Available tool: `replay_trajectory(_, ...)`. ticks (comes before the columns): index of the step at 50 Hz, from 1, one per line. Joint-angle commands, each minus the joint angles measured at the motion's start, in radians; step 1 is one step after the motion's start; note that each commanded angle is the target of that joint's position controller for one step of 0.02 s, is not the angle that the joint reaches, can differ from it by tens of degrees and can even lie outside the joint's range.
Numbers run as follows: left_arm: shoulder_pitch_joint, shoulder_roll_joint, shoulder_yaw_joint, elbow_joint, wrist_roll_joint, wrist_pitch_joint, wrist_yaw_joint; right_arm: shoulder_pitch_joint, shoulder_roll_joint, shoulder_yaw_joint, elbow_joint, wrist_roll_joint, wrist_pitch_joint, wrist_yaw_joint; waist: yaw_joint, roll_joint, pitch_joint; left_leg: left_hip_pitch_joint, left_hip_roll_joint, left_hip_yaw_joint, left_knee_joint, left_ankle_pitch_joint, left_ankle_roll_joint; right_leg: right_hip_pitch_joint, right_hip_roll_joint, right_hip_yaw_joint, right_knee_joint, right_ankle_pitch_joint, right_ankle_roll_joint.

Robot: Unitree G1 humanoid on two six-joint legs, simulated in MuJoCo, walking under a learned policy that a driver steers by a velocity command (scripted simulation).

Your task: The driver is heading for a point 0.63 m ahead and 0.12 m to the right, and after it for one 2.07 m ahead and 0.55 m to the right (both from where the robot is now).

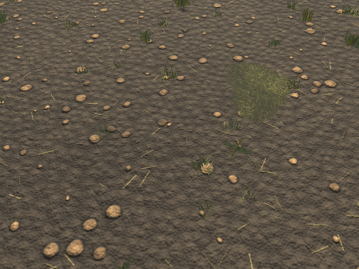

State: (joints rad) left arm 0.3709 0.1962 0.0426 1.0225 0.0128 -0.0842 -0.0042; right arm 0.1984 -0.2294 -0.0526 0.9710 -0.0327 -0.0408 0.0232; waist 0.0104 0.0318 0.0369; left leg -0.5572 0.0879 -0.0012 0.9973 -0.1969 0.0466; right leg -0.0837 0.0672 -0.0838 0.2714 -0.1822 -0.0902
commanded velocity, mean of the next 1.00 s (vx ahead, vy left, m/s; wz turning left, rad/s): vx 0.50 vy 0.00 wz -0.30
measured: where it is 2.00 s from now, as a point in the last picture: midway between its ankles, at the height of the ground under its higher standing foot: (220, 206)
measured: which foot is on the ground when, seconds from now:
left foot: up 0.00-0.26, down 0.28-0.86, up 0.88-1.00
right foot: down 0.00-0.30, up 0.32-0.84, down 0.86-1.00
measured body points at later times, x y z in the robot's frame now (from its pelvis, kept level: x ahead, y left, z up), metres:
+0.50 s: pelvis +0.26 +0.06 +0.00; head +0.28 +0.07 +0.45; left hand +0.31 +0.31 -0.16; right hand +0.28 -0.20 -0.14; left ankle +0.27 +0.12 -0.75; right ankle +0.26 -0.09 -0.66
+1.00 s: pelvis +0.51 -0.02 -0.01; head +0.54 -0.03 +0.43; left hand +0.67 +0.22 -0.15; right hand +0.50 -0.28 -0.15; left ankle +0.49 +0.14 -0.65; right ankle +0.52 -0.05 -0.75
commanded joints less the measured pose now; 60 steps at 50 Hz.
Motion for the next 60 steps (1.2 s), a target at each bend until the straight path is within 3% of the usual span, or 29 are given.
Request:
replay_trajectory(1, 0.047, 0.113, 0.016, -0.024, -0.001, -0.015, 0.004, -0.059, -0.031, -0.003, -0.062, 0.003, 0.002, 0.006, -0.005, -0.092, 0.059, -0.102, 0.019, 0.025, -0.108, 0.095, -0.024, 0.002, -0.259, 0.182, -0.158, 0.251, -0.111)
replay_trajectory(5, 0.099, 0.120, 0.015, -0.002, 0.003, -0.017, 0.007, -0.188, -0.016, 0.010, -0.105, 0.011, -0.003, 0.008, 0.028, -0.098, 0.067, -0.054, -0.012, 0.063, -0.301, 0.175, -0.023, 0.039, -0.252, 0.139, -0.151, 0.325, -0.105)
replay_trajectory(9, 0.136, 0.129, 0.016, 0.025, 0.010, -0.009, 0.018, -0.251, -0.037, 0.007, -0.140, 0.012, -0.009, 0.004, 0.035, -0.103, 0.084, -0.043, -0.029, 0.066, -0.391, 0.132, 0.013, 0.144, -0.295, 0.139, -0.111, 0.407, -0.106)
replay_trajectory(11, 0.114, 0.139, 0.019, 0.028, 0.015, -0.006, 0.024, -0.216, -0.050, 0.000, -0.139, 0.011, -0.018, 0.000, 0.008, -0.102, 0.069, 0.034, -0.056, 0.076, -0.438, 0.062, 0.043, 0.174, -0.305, 0.122, -0.041, 0.552, -0.090)
replay_trajectory(12, 0.099, 0.147, 0.021, 0.028, 0.016, -0.004, 0.026, -0.150, -0.060, -0.008, -0.120, 0.010, -0.024, -0.005, -0.022, -0.107, 0.034, 0.131, -0.085, 0.089, -0.461, 0.032, 0.060, 0.173, -0.299, 0.108, 0.042, 0.683, -0.077)
replay_trajectory(13, 0.082, 0.150, 0.022, 0.027, 0.013, 0.000, 0.024, -0.013, -0.071, -0.018, -0.074, 0.007, -0.032, -0.013, -0.082, -0.088, -0.032, 0.294, -0.118, 0.107, -0.523, 0.053, 0.081, 0.148, -0.269, 0.078, 0.201, 0.756, -0.060)
replay_trajectory(14, 0.079, 0.134, 0.014, 0.016, 0.008, 0.000, 0.021, 0.163, -0.115, -0.037, -0.018, -0.009, -0.043, -0.023, -0.142, -0.047, -0.135, 0.540, -0.065, 0.042, -0.540, 0.045, 0.116, 0.016, -0.223, 0.047, 0.420, 0.627, -0.039)
replay_trajectory(15, 0.137, 0.051, -0.008, -0.022, -0.024, 0.000, 0.010, 0.300, -0.218, -0.062, -0.008, -0.034, -0.048, -0.034, -0.146, 0.131, -0.275, 0.832, 0.231, -0.359, -0.598, -0.103, 0.203, -0.293, -0.108, -0.009, 0.783, 0.173, 0.005)
replay_trajectory(16, 0.172, 0.080, 0.008, -0.011, -0.022, 0.004, 0.012, 0.266, -0.234, -0.067, -0.011, -0.004, -0.031, -0.024, -0.118, 0.189, -0.326, 0.851, 0.350, -0.671, -0.742, -0.134, 0.265, -0.465, 0.007, 0.075, 0.995, -0.342, 0.003)
replay_trajectory(17, 0.093, 0.129, 0.023, -0.020, -0.006, 0.012, 0.015, 0.143, -0.182, -0.053, -0.034, 0.017, -0.024, -0.021, -0.072, 0.062, -0.170, 0.707, 0.307, -0.521, -0.751, -0.194, 0.229, -0.521, -0.071, 0.141, 1.031, -0.264, -0.011)
replay_trajectory(18, 0.037, 0.108, 0.020, -0.031, -0.004, 0.009, 0.007, 0.058, -0.109, -0.034, -0.052, 0.019, -0.031, -0.018, -0.050, 0.011, -0.064, 0.558, 0.265, -0.390, -0.795, -0.168, 0.200, -0.509, -0.111, 0.143, 0.987, -0.178, -0.011)
replay_trajectory(19, 0.024, 0.082, 0.018, -0.028, -0.003, 0.014, 0.004, 0.022, -0.069, -0.022, -0.053, 0.016, -0.038, -0.018, -0.021, 0.005, -0.008, 0.464, 0.217, -0.286, -0.834, -0.113, 0.153, -0.471, -0.141, 0.139, 0.927, -0.132, -0.010)
replay_trajectory(21, 0.048, 0.057, 0.018, -0.018, 0.020, 0.042, -0.009, 0.038, -0.034, -0.009, -0.030, 0.017, -0.056, -0.029, 0.015, 0.035, 0.013, 0.380, 0.163, -0.149, -0.861, 0.013, 0.106, -0.403, -0.160, 0.136, 0.876, -0.093, 0.006)
replay_trajectory(26, -0.085, 0.054, 0.025, -0.072, 0.014, 0.074, -0.026, 0.138, -0.066, -0.015, -0.001, 0.019, -0.082, -0.035, 0.013, 0.022, 0.041, 0.429, 0.143, 0.007, -0.892, 0.171, 0.088, -0.546, -0.174, 0.113, 0.815, 0.053, 0.030)
replay_trajectory(32, -0.286, 0.034, 0.010, -0.151, 0.011, 0.069, -0.039, 0.215, -0.060, -0.007, 0.020, 0.019, -0.079, -0.048, -0.025, 0.023, 0.075, 0.509, 0.123, 0.144, -0.875, 0.360, 0.062, -0.579, -0.150, 0.029, 0.531, 0.196, 0.039)
replay_trajectory(36, -0.380, 0.034, 0.002, -0.201, 0.017, 0.066, -0.042, 0.286, -0.074, -0.009, 0.047, 0.014, -0.066, -0.062, -0.051, 0.026, 0.083, 0.640, 0.158, 0.201, -0.817, 0.539, 0.062, -0.564, -0.119, -0.045, 0.399, 0.148, 0.001)
replay_trajectory(39, -0.328, 0.057, 0.013, -0.198, 0.020, 0.066, -0.039, 0.268, -0.107, -0.017, 0.045, 0.009, -0.052, -0.072, -0.009, 0.065, 0.036, 0.702, 0.177, 0.250, -0.662, 0.926, 0.055, -0.447, -0.047, -0.095, 0.368, 0.015, -0.059)
replay_trajectory(41, -0.191, 0.090, 0.032, -0.163, 0.021, 0.064, -0.033, 0.244, -0.139, -0.027, 0.032, 0.005, -0.036, -0.072, 0.051, 0.083, -0.045, 0.701, 0.186, 0.262, -0.424, 1.052, 0.064, -0.294, 0.015, -0.107, 0.337, -0.081, -0.110)
replay_trajectory(42, -0.071, 0.118, 0.048, -0.128, 0.027, 0.055, -0.027, 0.229, -0.149, -0.030, 0.020, 0.009, -0.029, -0.065, 0.106, 0.061, -0.108, 0.627, 0.178, 0.270, -0.221, 0.945, 0.054, -0.129, 0.035, -0.083, 0.252, -0.065, -0.141)
replay_trajectory(43, 0.059, 0.200, 0.079, -0.101, 0.041, 0.051, -0.014, 0.203, -0.137, -0.028, -0.012, 0.017, -0.030, -0.057, 0.172, -0.031, -0.188, 0.412, 0.143, 0.274, 0.087, 0.617, 0.023, 0.102, -0.107, 0.131, 0.173, -0.139, -0.202)
replay_trajectory(44, 0.004, 0.300, 0.104, -0.131, 0.025, 0.063, -0.009, 0.203, -0.041, -0.016, -0.094, 0.028, -0.042, -0.033, 0.088, -0.291, -0.245, -0.069, -0.115, 0.202, 0.479, -0.321, -0.044, 0.389, -0.397, 0.718, 0.067, -0.100, -0.368)
replay_trajectory(45, 0.018, 0.295, 0.100, -0.132, 0.004, 0.077, -0.005, 0.087, -0.117, -0.024, -0.126, 0.018, -0.058, -0.025, 0.121, -0.091, -0.225, -0.192, -0.090, -0.014, 0.512, -0.276, -0.032, 0.355, -0.406, 0.755, -0.005, -0.062, -0.377)
replay_trajectory(46, -0.039, 0.250, 0.087, -0.130, 0.000, 0.076, 0.003, 0.043, -0.101, -0.019, -0.146, 0.029, -0.073, -0.021, 0.085, -0.050, -0.111, -0.223, -0.031, -0.037, 0.445, -0.182, -0.024, 0.250, -0.392, 0.622, -0.021, -0.018, -0.337)
replay_trajectory(47, -0.081, 0.191, 0.073, -0.129, -0.001, 0.069, 0.005, 0.067, -0.102, -0.019, -0.134, 0.032, -0.079, -0.024, 0.032, 0.025, -0.026, -0.162, 0.005, -0.031, 0.329, -0.131, -0.026, 0.109, -0.348, 0.525, -0.042, 0.106, -0.283)
replay_trajectory(49, -0.132, 0.152, 0.056, -0.139, -0.009, 0.047, 0.014, 0.093, -0.087, -0.017, -0.129, -0.005, -0.045, -0.025, -0.029, 0.020, -0.008, -0.040, 0.032, -0.034, 0.208, -0.114, -0.054, -0.020, -0.247, 0.384, -0.051, 0.272, -0.227)
replay_trajectory(50, -0.122, 0.155, 0.053, -0.138, -0.013, 0.035, 0.013, 0.101, -0.080, -0.017, -0.132, -0.014, -0.025, -0.021, -0.039, 0.005, -0.019, -0.014, 0.031, -0.029, 0.173, -0.114, -0.067, -0.040, -0.226, 0.358, -0.051, 0.326, -0.221)
replay_trajectory(52, -0.083, 0.188, 0.059, -0.131, -0.017, 0.019, 0.009, 0.072, -0.070, -0.014, -0.154, -0.017, -0.001, -0.014, -0.041, -0.020, -0.018, -0.024, 0.028, -0.006, 0.103, -0.084, -0.091, -0.065, -0.195, 0.326, -0.056, 0.394, -0.215)
replay_trajectory(55, -0.016, 0.204, 0.061, -0.129, -0.015, 0.020, 0.005, -0.062, -0.077, -0.011, -0.209, -0.012, 0.008, -0.010, 0.001, -0.056, 0.007, -0.096, 0.025, 0.011, -0.033, 0.029, -0.110, -0.051, -0.170, 0.330, -0.067, 0.393, -0.182)
replay_trajectory(60, 0.067, 0.213, 0.060, -0.130, -0.010, 0.042, 0.015, -0.192, -0.077, 0.004, -0.269, 0.007, 0.002, -0.014, 0.057, -0.100, -0.021, -0.072, -0.053, 0.029, -0.227, 0.137, -0.096, 0.036, -0.134, 0.303, 0.069, 0.765, -0.096)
